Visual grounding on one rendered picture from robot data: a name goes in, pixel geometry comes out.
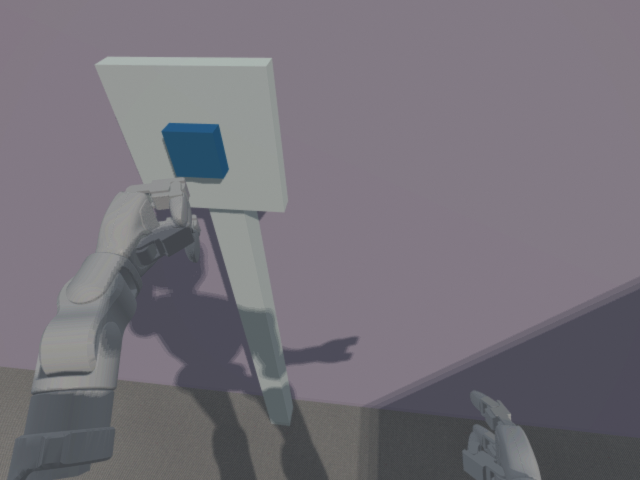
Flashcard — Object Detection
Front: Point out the left robot hand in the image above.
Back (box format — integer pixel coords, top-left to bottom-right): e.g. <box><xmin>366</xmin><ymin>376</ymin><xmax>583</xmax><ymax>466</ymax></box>
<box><xmin>95</xmin><ymin>177</ymin><xmax>201</xmax><ymax>277</ymax></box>

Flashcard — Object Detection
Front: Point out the panel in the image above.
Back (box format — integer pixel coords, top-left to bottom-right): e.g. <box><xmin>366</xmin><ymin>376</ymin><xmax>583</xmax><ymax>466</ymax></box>
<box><xmin>95</xmin><ymin>57</ymin><xmax>293</xmax><ymax>426</ymax></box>

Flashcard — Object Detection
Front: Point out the button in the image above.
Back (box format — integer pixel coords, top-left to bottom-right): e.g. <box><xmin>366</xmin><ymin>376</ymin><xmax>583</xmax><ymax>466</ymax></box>
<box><xmin>161</xmin><ymin>123</ymin><xmax>229</xmax><ymax>179</ymax></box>

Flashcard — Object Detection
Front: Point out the right robot hand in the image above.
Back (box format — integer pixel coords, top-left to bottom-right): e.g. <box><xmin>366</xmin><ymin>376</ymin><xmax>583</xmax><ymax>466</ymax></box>
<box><xmin>462</xmin><ymin>390</ymin><xmax>541</xmax><ymax>480</ymax></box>

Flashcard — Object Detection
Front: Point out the robot left forearm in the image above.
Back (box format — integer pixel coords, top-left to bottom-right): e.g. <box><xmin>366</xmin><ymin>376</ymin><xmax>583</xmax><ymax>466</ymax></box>
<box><xmin>7</xmin><ymin>252</ymin><xmax>143</xmax><ymax>480</ymax></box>

